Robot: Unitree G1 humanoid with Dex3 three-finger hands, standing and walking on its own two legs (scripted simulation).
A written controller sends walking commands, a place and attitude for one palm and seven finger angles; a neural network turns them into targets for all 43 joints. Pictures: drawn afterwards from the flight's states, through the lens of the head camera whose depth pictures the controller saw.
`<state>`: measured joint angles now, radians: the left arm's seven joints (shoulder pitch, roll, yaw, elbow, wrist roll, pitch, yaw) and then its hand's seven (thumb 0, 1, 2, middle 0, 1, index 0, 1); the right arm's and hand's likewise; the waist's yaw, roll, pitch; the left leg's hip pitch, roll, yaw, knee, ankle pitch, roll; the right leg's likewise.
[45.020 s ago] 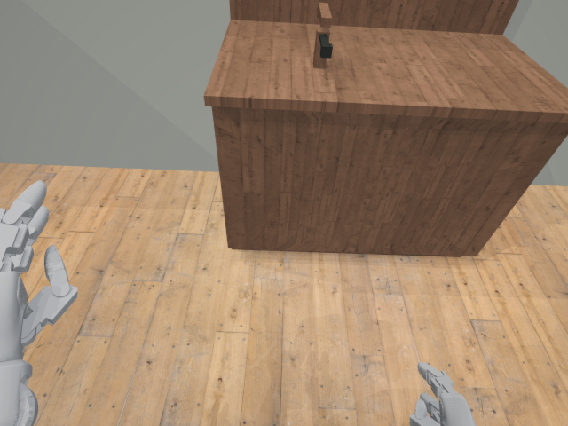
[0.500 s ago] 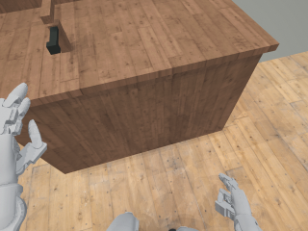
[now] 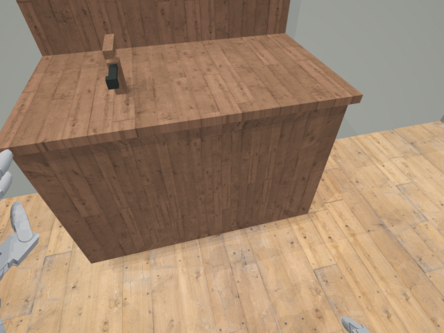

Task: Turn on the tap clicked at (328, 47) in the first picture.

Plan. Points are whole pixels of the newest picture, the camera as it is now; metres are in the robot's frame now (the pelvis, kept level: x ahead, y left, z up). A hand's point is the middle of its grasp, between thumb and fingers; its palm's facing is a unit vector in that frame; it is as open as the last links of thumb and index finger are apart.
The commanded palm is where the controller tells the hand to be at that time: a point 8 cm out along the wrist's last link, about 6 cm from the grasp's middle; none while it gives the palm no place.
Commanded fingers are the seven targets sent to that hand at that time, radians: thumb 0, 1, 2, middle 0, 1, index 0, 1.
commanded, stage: stop stepping back and stand still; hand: left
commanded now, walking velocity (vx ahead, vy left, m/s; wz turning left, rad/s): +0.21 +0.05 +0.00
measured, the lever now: (112, 82) +0.70 +0.33 +0.13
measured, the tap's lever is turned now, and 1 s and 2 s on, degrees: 0 0 0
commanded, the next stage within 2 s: stand and check the lever's angle in 0.40 s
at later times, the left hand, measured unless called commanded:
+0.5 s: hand (44, 237) +0.20 +0.24 +0.17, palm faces +0.47 -0.77 -0.43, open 7.4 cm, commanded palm +0.14 +0.26 +0.19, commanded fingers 0.00 0.90 0.90 -0.20 -0.30 -0.20 -0.30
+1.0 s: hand (69, 220) +0.24 +0.24 +0.15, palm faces +0.38 -0.84 -0.39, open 7.4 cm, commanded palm +0.19 +0.27 +0.19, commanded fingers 0.00 0.90 0.90 -0.20 -0.30 -0.20 -0.30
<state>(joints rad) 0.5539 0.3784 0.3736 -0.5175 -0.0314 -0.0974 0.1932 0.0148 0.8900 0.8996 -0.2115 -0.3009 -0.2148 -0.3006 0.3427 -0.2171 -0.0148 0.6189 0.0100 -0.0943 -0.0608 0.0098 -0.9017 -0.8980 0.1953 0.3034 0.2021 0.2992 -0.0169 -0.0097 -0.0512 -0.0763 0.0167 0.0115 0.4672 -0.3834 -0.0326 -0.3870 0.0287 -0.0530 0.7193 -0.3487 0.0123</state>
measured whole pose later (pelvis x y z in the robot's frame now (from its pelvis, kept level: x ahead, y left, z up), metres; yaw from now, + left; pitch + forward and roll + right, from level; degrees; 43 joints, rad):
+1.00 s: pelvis +0.02 +0.00 +0.01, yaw -1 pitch +0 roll +0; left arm 0.50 0.34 0.33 -0.49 -0.06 -0.09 0.17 0.01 0.89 0.90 -0.21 -0.30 -0.21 -0.30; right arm 0.17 -0.22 -0.01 0.57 0.02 -0.08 -0.05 0.01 -0.90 -0.90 0.20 0.30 0.20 0.30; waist 0.00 0.02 0.05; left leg -0.18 0.02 0.08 0.52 -0.34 0.02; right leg -0.22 0.05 -0.02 0.51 -0.28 -0.04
